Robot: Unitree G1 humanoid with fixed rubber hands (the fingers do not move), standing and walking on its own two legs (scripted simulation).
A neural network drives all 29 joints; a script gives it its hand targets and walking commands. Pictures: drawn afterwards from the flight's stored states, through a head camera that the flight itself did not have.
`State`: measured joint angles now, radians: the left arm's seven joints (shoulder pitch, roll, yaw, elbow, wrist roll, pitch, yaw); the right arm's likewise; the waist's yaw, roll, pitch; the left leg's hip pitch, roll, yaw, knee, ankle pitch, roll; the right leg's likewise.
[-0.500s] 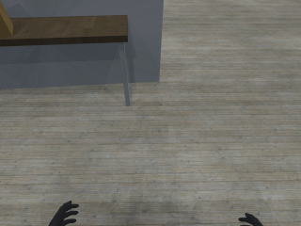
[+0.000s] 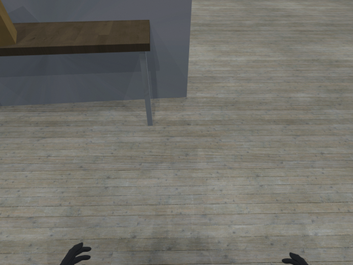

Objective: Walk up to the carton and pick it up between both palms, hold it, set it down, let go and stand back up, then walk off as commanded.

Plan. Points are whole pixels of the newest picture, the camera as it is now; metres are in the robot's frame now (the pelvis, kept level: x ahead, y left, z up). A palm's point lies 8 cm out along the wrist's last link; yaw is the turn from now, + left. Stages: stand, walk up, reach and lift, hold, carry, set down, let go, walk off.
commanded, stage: stand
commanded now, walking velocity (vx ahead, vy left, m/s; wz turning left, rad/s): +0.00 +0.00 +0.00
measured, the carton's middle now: out of the picture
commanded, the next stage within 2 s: none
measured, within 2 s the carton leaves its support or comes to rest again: neither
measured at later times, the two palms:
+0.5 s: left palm out of the picture +0.11 +0.27 -0.09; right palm out of the picture +0.10 -0.29 -0.10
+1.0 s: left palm out of the picture +0.09 +0.27 -0.09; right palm out of the picture +0.09 -0.29 -0.09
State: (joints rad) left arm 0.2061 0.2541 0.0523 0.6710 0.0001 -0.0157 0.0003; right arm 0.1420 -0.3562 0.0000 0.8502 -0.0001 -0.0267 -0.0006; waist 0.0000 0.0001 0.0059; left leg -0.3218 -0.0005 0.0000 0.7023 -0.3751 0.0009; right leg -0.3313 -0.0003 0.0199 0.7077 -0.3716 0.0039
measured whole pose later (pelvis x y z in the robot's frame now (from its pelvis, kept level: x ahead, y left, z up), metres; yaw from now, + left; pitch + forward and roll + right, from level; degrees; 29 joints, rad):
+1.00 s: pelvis -0.02 +0.01 +0.01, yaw +0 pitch -2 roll -1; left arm 0.21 0.26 0.05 0.83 0.00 -0.02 0.00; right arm 0.10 -0.36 0.00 1.02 0.00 -0.03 0.00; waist 0.00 0.00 0.01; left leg -0.25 0.00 0.00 0.58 -0.29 0.01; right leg -0.24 0.00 0.02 0.55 -0.27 0.00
